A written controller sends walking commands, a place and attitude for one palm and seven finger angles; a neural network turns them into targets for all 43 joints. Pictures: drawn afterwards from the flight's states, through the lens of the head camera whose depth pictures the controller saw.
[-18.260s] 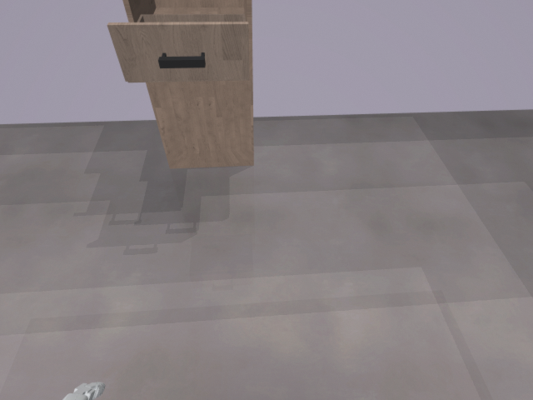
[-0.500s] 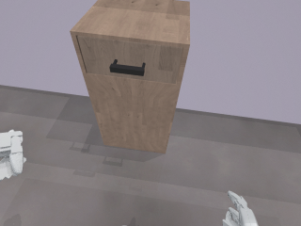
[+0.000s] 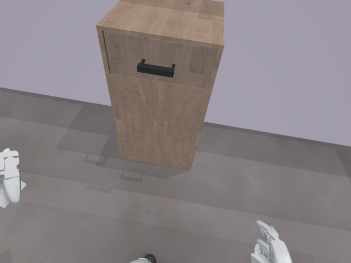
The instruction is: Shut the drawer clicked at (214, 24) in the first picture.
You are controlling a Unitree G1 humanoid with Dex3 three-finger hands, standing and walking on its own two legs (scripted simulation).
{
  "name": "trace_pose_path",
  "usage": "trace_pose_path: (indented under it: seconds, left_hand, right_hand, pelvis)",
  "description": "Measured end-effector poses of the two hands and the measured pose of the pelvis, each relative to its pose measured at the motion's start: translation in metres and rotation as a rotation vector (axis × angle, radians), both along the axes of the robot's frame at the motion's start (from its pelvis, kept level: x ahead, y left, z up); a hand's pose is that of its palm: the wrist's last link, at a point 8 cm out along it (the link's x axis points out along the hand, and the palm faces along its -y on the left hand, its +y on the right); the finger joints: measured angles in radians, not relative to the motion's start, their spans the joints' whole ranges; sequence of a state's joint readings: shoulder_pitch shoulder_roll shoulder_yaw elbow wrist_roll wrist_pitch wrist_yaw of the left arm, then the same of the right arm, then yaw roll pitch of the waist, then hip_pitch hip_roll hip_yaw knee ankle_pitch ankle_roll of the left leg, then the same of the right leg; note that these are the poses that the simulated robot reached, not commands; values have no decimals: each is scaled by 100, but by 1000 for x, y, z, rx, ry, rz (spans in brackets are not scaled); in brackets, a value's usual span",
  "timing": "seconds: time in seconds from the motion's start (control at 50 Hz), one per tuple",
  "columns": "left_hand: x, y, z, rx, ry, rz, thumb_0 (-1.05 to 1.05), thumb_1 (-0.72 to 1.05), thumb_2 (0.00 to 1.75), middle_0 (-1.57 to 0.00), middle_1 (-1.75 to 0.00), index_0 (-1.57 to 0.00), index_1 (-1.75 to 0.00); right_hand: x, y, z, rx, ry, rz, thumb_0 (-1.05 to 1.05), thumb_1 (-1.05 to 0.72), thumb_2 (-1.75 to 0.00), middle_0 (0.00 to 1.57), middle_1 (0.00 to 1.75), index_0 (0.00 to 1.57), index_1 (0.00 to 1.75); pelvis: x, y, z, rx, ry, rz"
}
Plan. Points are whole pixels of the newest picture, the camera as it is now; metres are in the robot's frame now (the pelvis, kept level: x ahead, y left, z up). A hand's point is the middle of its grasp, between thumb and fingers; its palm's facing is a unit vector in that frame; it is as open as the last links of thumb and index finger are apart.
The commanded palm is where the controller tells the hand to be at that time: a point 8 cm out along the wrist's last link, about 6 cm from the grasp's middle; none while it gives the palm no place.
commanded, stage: stop stepping back and stand still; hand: left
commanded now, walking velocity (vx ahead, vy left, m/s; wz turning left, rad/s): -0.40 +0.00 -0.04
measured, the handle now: (157, 66) +0.78 +0.13 +0.01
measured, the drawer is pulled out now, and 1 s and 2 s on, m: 0.00 0.00 0.00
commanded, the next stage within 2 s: let the arm hang, fingers relaxed in 0.80 s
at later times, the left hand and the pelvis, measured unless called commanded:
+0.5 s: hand out of the picture +0.13 +0.27 +0.16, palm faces +0.36 -0.87 -0.33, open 3.3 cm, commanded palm +0.07 +0.30 +0.18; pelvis -0.09 +0.03 -0.01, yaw -7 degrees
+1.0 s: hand out of the picture +0.10 +0.27 +0.04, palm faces +0.21 -0.90 -0.38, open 3.2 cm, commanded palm none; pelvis -0.13 +0.04 -0.01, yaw +0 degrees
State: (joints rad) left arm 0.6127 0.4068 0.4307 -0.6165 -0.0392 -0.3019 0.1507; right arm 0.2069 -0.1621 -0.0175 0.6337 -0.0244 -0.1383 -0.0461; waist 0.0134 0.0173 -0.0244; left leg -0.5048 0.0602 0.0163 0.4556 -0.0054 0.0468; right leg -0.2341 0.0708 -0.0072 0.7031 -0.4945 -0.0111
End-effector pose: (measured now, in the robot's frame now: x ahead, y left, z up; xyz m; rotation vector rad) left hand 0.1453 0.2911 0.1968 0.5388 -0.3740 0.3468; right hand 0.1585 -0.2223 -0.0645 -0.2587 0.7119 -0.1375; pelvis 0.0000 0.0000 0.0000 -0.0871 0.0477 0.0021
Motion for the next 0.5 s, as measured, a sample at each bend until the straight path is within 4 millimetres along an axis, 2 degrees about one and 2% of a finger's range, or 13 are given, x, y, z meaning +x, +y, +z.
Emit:
trace_pose_path:
  seconds: [0.06, 0.12, 0.2, 0.26, 0.32, 0.36, 0.4, 0.44, 0.5]
  left_hand:
    - [-8, -14, -7, -8, -4, -47, 2, 89, 90, -141, -160, -140, -160]
    - [-5, -24, -10, -32, -3, -118, 2, 89, 90, -141, -160, -141, -160]
    - [-4, -26, -11, -26, 5, -199, 2, 89, 90, -141, -160, -141, -160]
    - [-16, -22, -11, 2, 68, -195, 2, 89, 90, -141, -160, -140, -160]
    - [-42, -18, -4, 42, 115, -185, 2, 89, 90, -140, -160, -140, -160]
    - [-61, -13, 0, 45, 115, -169, 2, 89, 90, -140, -160, -140, -160]
    - [-71, -4, -1, 16, 87, -134, 2, 89, 90, -141, -160, -140, -160]
    - [-71, 7, -9, -32, 44, -95, 1, 89, 90, -141, -160, -140, -160]
    - [-58, 17, -24, -117, 3, -63, 1, 89, 90, -141, -160, -141, -160]
  right_hand:
    - [-10, 3, -7, 15, -9, 22, 1, -91, -89, 21, 30, 21, 30]
    - [-30, 2, -10, 10, 11, -9, 1, -91, -89, 21, 30, 21, 30]
    - [-59, -3, -3, -1, -12, -90, 1, -91, -89, 21, 30, 21, 30]
    - [-81, -8, 6, -4, -36, -113, 1, -91, -89, 21, 30, 21, 30]
    - [-103, -13, 10, -14, -26, -117, 1, -91, -89, 21, 30, 21, 30]
    - [-118, -18, 9, -33, 9, -128, 1, -91, -89, 21, 30, 21, 30]
    - [-131, -21, 8, -57, 35, -152, 1, -91, -89, 21, 30, 21, 30]
    - [-140, -23, 4, -88, 30, -173, 1, -91, -89, 21, 30, 21, 30]
    - [-152, -17, -2, -97, 22, -198, 1, -91, -89, 20, 30, 21, 30]
  pelvis:
    - [-20, -4, -7, 38, 17, -67]
    - [-33, 0, -5, 27, -13, -82]
    - [-47, 5, -6, 36, -40, -75]
    - [-63, 5, -2, 36, -43, -65]
    - [-76, 7, 1, 34, -49, -47]
    - [-80, 11, 2, 49, -51, -83]
    - [-80, 17, 2, 56, -55, -124]
    - [-81, 26, -3, 34, -58, -142]
    - [-95, 33, -7, 46, -89, -119]
